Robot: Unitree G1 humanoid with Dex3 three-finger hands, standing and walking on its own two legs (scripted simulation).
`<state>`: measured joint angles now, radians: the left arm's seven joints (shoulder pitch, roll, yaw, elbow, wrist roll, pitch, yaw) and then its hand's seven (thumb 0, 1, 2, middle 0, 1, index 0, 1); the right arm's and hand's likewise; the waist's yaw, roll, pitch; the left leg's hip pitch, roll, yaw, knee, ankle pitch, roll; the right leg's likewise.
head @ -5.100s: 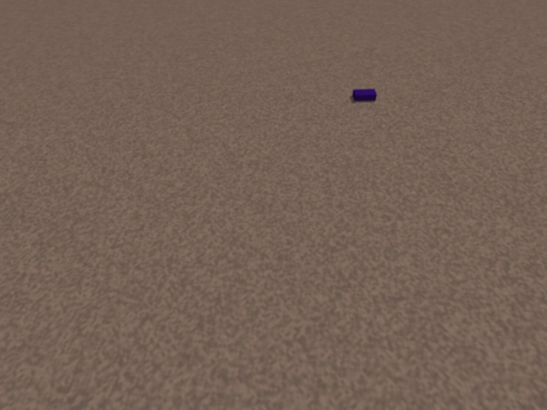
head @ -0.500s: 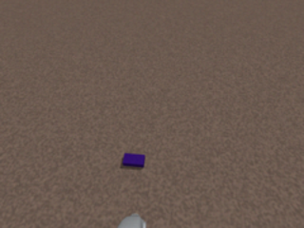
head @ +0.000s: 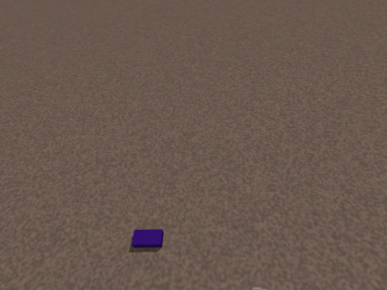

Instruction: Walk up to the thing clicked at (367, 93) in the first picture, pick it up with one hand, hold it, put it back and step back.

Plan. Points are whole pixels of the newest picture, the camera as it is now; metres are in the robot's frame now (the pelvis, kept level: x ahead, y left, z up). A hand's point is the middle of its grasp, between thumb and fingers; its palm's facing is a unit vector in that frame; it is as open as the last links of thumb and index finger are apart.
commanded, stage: walk up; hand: left
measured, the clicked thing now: (148, 238) +0.51 +0.31 -0.73
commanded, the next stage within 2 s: none
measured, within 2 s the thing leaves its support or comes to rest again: neither
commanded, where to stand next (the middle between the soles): +0.13 +0.02 m, yaw +1 degrees
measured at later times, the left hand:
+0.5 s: hand out of the picture +0.06 +0.29 -0.15, palm faces +0.03 -0.90 -0.43, open 7.4 cm
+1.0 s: hand out of the picture +0.05 +0.30 -0.13, palm faces +0.00 -0.92 -0.40, open 7.4 cm
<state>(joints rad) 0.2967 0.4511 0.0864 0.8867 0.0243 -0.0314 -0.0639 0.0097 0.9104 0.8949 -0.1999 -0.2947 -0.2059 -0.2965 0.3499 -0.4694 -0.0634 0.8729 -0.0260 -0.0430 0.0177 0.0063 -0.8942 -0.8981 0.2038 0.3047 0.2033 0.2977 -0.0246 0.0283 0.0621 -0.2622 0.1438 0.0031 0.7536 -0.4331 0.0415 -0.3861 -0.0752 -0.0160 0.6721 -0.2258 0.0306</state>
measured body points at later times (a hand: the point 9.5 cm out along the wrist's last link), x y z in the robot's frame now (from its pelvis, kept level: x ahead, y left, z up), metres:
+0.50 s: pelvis +0.01 +0.00 -0.01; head +0.06 +0.01 +0.44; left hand +0.06 +0.33 -0.12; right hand +0.16 -0.31 -0.11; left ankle +0.05 +0.12 -0.71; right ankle +0.08 -0.15 -0.71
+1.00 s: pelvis +0.02 +0.02 +0.01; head +0.03 +0.03 +0.46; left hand +0.05 +0.35 -0.11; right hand +0.11 -0.28 -0.11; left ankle +0.05 +0.12 -0.71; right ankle +0.05 -0.12 -0.71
